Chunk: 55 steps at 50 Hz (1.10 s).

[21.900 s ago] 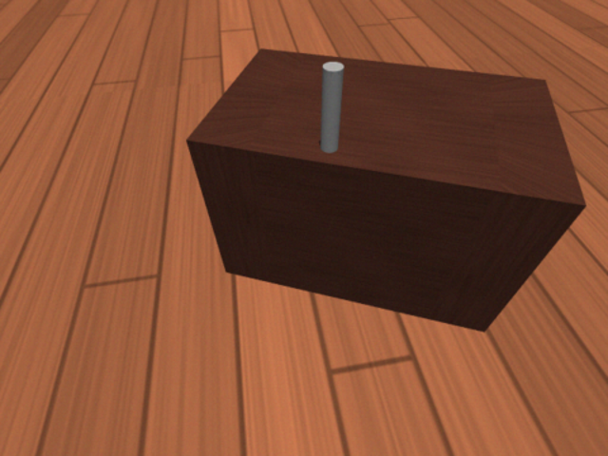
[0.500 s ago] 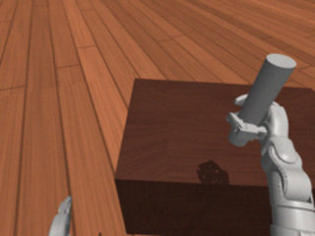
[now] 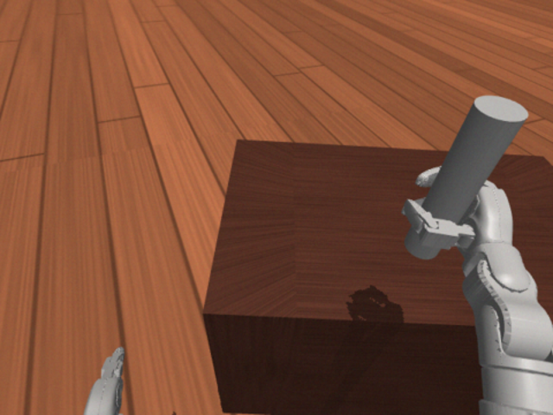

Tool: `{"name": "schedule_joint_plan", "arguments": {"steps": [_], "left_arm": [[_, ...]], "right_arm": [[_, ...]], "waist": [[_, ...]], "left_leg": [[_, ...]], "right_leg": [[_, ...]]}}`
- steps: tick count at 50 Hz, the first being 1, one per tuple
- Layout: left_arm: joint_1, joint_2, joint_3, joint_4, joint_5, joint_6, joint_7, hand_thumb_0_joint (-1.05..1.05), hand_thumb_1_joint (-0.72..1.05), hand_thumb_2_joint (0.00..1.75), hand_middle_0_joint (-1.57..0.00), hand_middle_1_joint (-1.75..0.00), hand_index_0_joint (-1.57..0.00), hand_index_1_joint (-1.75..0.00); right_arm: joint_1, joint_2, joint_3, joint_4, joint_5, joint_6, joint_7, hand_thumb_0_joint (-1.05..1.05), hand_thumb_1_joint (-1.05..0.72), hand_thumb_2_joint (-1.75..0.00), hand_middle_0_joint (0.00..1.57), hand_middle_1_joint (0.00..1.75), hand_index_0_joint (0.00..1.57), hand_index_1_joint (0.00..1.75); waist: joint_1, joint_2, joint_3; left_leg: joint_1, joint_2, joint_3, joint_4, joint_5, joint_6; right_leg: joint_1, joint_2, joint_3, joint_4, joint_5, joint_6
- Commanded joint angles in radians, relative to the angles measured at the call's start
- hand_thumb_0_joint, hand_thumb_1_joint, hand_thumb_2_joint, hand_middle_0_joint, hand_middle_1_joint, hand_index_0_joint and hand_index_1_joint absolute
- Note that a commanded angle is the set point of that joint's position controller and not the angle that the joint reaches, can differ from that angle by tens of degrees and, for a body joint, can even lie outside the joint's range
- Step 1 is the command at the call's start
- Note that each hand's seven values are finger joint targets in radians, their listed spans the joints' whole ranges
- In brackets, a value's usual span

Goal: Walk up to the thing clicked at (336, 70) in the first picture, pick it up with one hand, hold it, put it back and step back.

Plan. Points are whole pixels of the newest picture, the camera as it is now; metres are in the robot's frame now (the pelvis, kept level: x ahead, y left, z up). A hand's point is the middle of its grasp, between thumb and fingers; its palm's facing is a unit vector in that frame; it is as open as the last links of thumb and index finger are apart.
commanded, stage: hold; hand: right
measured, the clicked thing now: (452, 190) +0.33 -0.18 +0.22
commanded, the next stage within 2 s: crouch in 1.66 s
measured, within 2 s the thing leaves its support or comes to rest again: neither
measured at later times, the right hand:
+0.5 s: hand (426, 212) +0.33 -0.16 +0.18, palm faces +0.13 +0.99 +0.00, open 6.4 cm
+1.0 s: hand (432, 219) +0.33 -0.17 +0.17, palm faces +0.15 +0.99 +0.00, open 6.4 cm
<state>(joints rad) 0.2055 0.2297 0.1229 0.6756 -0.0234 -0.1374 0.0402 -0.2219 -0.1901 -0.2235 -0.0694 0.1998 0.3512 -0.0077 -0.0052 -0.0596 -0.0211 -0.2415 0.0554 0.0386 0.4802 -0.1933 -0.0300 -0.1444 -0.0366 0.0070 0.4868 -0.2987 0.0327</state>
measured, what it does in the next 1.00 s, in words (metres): stands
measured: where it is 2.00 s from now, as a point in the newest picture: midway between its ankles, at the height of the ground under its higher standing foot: outside the picture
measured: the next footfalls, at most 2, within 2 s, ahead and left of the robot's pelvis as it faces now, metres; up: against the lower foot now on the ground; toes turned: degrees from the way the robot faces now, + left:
none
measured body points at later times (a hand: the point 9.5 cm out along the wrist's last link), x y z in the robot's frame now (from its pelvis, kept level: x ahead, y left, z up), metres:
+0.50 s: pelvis +0.00 +0.00 +0.00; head -0.02 +0.02 +0.45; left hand +0.17 +0.26 -0.08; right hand +0.32 -0.22 +0.18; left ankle +0.04 +0.14 -0.74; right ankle -0.02 -0.14 -0.74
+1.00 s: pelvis +0.00 +0.00 +0.00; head -0.02 +0.02 +0.45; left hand +0.17 +0.26 -0.08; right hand +0.31 -0.22 +0.18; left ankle +0.04 +0.14 -0.74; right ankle -0.02 -0.14 -0.74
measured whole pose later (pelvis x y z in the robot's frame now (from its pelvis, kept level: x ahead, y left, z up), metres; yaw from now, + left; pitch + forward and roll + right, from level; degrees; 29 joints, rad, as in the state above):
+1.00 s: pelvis +0.00 +0.00 +0.00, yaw +0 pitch -3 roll +0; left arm 0.21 0.22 0.12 0.66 -0.02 -0.15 0.04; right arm -0.17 -0.18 -0.21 -0.10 0.19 0.35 -0.01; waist 0.00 -0.06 -0.02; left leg -0.23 0.06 0.04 0.48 -0.20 -0.03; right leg -0.14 -0.03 0.01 0.49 -0.30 0.03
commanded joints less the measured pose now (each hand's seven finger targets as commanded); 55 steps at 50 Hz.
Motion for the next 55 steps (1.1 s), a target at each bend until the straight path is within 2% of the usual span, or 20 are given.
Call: {"name": "schedule_joint_plan", "arguments": {"steps": [1, 3, 5, 8, 10, 14, 16, 19, 21, 23, 26, 28, 31, 33, 37, 40, 41, 44, 49, 55], "left_arm": [[-0.147, 0.106, 0.025, -0.164, -0.003, -0.052, 0.004, 0.0, -0.55, 0.05, -0.06, -0.05, -0.05, -0.06], [-0.145, 0.138, 0.047, -0.172, -0.002, -0.059, 0.011, 0.0, -0.55, 0.05, -0.05, -0.05, -0.05, -0.05], [-0.134, 0.109, 0.026, -0.144, -0.003, -0.061, 0.009, 0.0, -0.55, 0.05, -0.05, -0.05, -0.05, -0.05], [-0.136, 0.155, 0.059, -0.176, 0.0, -0.071, 0.016, 0.0, -0.55, 0.05, -0.05, -0.05, -0.05, -0.05], [-0.114, 0.109, 0.026, -0.164, 0.001, -0.07, 0.014, 0.0, -0.56, 0.06, -0.05, -0.05, -0.05, -0.06], [-0.131, 0.142, 0.052, -0.17, 0.001, -0.075, 0.019, 0.0, -0.56, 0.06, -0.05, -0.05, -0.05, -0.06], [-0.131, 0.103, 0.023, -0.158, 0.002, -0.072, 0.014, 0.0, -0.56, 0.06, -0.05, -0.05, -0.05, -0.06], [-0.134, 0.117, 0.032, -0.179, 0.002, -0.072, 0.016, 0.0, -0.55, 0.05, -0.05, -0.05, -0.05, -0.06], [-0.132, 0.132, 0.047, -0.158, 0.0, -0.067, 0.016, 0.0, -0.55, 0.05, -0.05, -0.05, -0.05, -0.06], [-0.123, 0.091, 0.016, -0.152, -0.002, -0.06, 0.01, 0.0, -0.56, 0.05, -0.05, -0.05, -0.05, -0.06], [-0.106, 0.153, 0.07, -0.161, 0.005, -0.06, 0.017, 0.0, -0.56, 0.05, -0.05, -0.05, -0.05, -0.06], [-0.11, 0.108, 0.036, -0.162, 0.002, -0.062, 0.009, 0.0, -0.56, 0.06, -0.05, -0.05, -0.05, -0.06], [-0.118, 0.128, 0.053, -0.187, 0.001, -0.067, 0.012, 0.0, -0.56, 0.06, -0.05, -0.05, -0.05, -0.06], [-0.109, 0.1, 0.032, -0.143, -0.001, -0.062, 0.008, 0.0, -0.56, 0.06, -0.05, -0.05, -0.05, -0.06], [-0.13, 0.123, 0.047, -0.16, 0.004, -0.065, 0.011, 0.0, -0.56, 0.06, -0.06, -0.05, -0.05, -0.06], [-0.147, 0.1, 0.028, -0.156, 0.001, -0.065, 0.01, 0.0, -0.56, 0.06, -0.06, -0.05, -0.05, -0.06], [-0.138, 0.129, 0.05, -0.168, 0.002, -0.068, 0.015, 0.0, -0.55, 0.05, -0.05, -0.05, -0.05, -0.06], [-0.113, 0.131, 0.049, -0.16, 0.003, -0.064, 0.013, 0.0, -0.56, 0.06, -0.06, -0.05, -0.05, -0.06], [-0.101, 0.096, 0.03, -0.177, 0.001, -0.067, 0.01, 0.0, -0.56, 0.06, -0.06, -0.05, -0.05, -0.06], [-0.122, 0.113, 0.038, -0.154, 0.004, -0.068, 0.008, 0.0, -0.56, 0.05, -0.05, -0.05, -0.05, -0.06]], "right_arm": [[-0.353, -0.135, -0.032, -0.243, 0.004, -0.065, 0.006, 0.0, -0.55, -1.31, 1.35, 1.41, 1.37, 1.41], [-0.376, -0.151, -0.053, -0.248, 0.013, -0.06, 0.002, 0.0, -0.54, -1.32, 1.36, 1.43, 1.38, 1.43], [-0.368, -0.172, -0.073, -0.231, 0.014, -0.059, 0.0, 0.0, -0.56, -1.31, 1.36, 1.42, 1.38, 1.42], [-0.365, -0.158, -0.062, -0.242, 0.015, -0.065, -0.004, 0.0, -0.56, -1.31, 1.37, 1.42, 1.39, 1.42], [-0.384, -0.177, -0.077, -0.276, 0.011, -0.076, -0.009, 0.0, -0.55, -1.32, 1.37, 1.43, 1.39, 1.43], [-0.379, -0.155, -0.053, -0.274, 0.013, -0.073, -0.009, 0.0, -0.53, -1.32, 1.36, 1.43, 1.38, 1.43], [-0.348, -0.143, -0.042, -0.273, 0.005, -0.066, -0.005, 0.0, -0.53, -1.32, 1.36, 1.43, 1.38, 1.43], [-0.352, -0.133, -0.033, -0.259, 0.003, -0.056, -0.006, 0.0, -0.52, -1.31, 1.35, 1.42, 1.37, 1.42], [-0.332, -0.136, -0.046, -0.235, 0.008, -0.048, -0.008, 0.0, -0.51, -1.31, 1.35, 1.42, 1.37, 1.42], [-0.347, -0.159, -0.068, -0.25, 0.007, -0.049, -0.008, 0.0, -0.54, -1.31, 1.36, 1.42, 1.38, 1.42], [-0.344, -0.16, -0.074, -0.25, 0.006, -0.052, -0.011, 0.0, -0.53, -1.32, 1.37, 1.43, 1.39, 1.43], [-0.352, -0.165, -0.075, -0.28, 0.005, -0.062, -0.011, 0.0, -0.54, -1.33, 1.37, 1.44, 1.39, 1.44], [-0.343, -0.134, -0.041, -0.289, 0.005, -0.067, -0.008, 0.0, -0.52, -1.32, 1.36, 1.42, 1.38, 1.42], [-0.31, -0.138, -0.047, -0.253, 0.003, -0.065, -0.005, 0.0, -0.53, -1.32, 1.36, 1.43, 1.38, 1.43], [-0.327, -0.143, -0.053, -0.268, 0.002, -0.066, -0.003, 0.0, -0.52, -1.33, 1.36, 1.44, 1.38, 1.44], [-0.328, -0.129, -0.038, -0.267, 0.002, -0.066, -0.006, 0.0, -0.54, -1.34, 1.37, 1.44, 1.39, 1.44], [-0.325, -0.14, -0.049, -0.246, -0.001, -0.068, -0.009, 0.0, -0.54, -1.32, 1.37, 1.43, 1.39, 1.43], [-0.31, -0.159, -0.069, -0.261, -0.001, -0.079, -0.009, 0.0, -0.52, -1.33, 1.37, 1.44, 1.39, 1.44], [-0.289, -0.12, -0.034, -0.274, 0.002, -0.084, -0.005, 0.0, -0.54, -1.34, 1.38, 1.45, 1.4, 1.45], [-0.315, -0.138, -0.044, -0.277, -0.002, -0.075, -0.006, 0.0, -0.54, -1.32, 1.36, 1.43, 1.38, 1.43]], "waist": [[-0.003, 0.07, -0.171], [0.005, 0.078, -0.168], [-0.004, 0.056, -0.145], [0.004, 0.075, -0.176], [-0.005, 0.054, -0.195], [0.004, 0.068, -0.191], [-0.005, 0.044, -0.204], [0.005, 0.07, -0.213], [0.0, 0.087, -0.177], [-0.013, 0.065, -0.186], [0.006, 0.093, -0.188], [-0.009, 0.063, -0.192], [0.009, 0.06, -0.199], [-0.008, 0.064, -0.183], [-0.004, 0.065, -0.217], [-0.007, 0.06, -0.181], [0.008, 0.088, -0.196], [-0.011, 0.067, -0.187], [0.001, 0.067, -0.206], [-0.003, 0.042, -0.162]], "left_leg": [[0.1, -0.043, 0.053, -0.062, 0.093, 0.02], [0.092, -0.042, 0.053, -0.075, 0.049, 0.017], [0.087, -0.041, 0.051, -0.078, 0.025, 0.019], [0.095, -0.042, 0.053, -0.069, 0.05, 0.019], [0.103, -0.038, 0.049, -0.068, 0.064, 0.019], [0.103, -0.038, 0.048, -0.062, 0.104, 0.017], [0.11, -0.035, 0.045, -0.059, 0.124, 0.019], [0.114, -0.037, 0.047, -0.058, 0.136, 0.018], [0.108, -0.04, 0.051, -0.057, 0.131, 0.017], [0.115, -0.035, 0.047, -0.058, 0.141, 0.018], [0.107, -0.037, 0.048, -0.063, 0.126, 0.014], [0.118, -0.035, 0.047, -0.058, 0.137, 0.016], [0.11, -0.04, 0.049, -0.053, 0.148, 0.018], [0.112, -0.041, 0.05, -0.048, 0.165, 0.02], [0.13, -0.034, 0.045, -0.049, 0.192, 0.017], [0.117, -0.034, 0.046, -0.055, 0.15, 0.016], [0.112, -0.041, 0.05, -0.05, 0.157, 0.016], [0.12, -0.042, 0.054, -0.049, 0.149, 0.02], [0.132, -0.038, 0.049, -0.048, 0.19, 0.018], [0.104, -0.044, 0.055, -0.058, 0.108, 0.023]], "right_leg": [[-0.031, 0.039, -0.022, -0.086, 0.151, -0.032], [-0.031, 0.039, -0.022, -0.094, 0.102, -0.038], [-0.045, 0.041, -0.022, -0.097, 0.08, -0.037], [-0.031, 0.038, -0.019, -0.092, 0.103, -0.035], [-0.025, 0.044, -0.025, -0.085, 0.119, -0.035], [-0.02, 0.045, -0.024, -0.076, 0.157, -0.035], [-0.015, 0.047, -0.026, -0.071, 0.176, -0.032], [-0.004, 0.043, -0.022, -0.07, 0.185, -0.032], [-0.024, 0.041, -0.021, -0.072, 0.186, -0.03], [-0.025, 0.045, -0.025, -0.066, 0.195, -0.032], [-0.015, 0.045, -0.025, -0.073, 0.171, -0.035], [-0.018, 0.045, -0.025, -0.069, 0.187, -0.031], [-0.002, 0.039, -0.022, -0.071, 0.202, -0.028], [-0.012, 0.037, -0.021, -0.068, 0.225, -0.026], [-0.001, 0.043, -0.025, -0.056, 0.245, -0.029], [-0.023, 0.044, -0.024, -0.066, 0.2, -0.031], [-0.006, 0.037, -0.02, -0.066, 0.21, -0.031], [-0.016, 0.036, -0.018, -0.075, 0.211, -0.026], [0.0, 0.039, -0.024, -0.062, 0.245, -0.028], [-0.028, 0.033, -0.015, -0.085, 0.168, -0.026]]}}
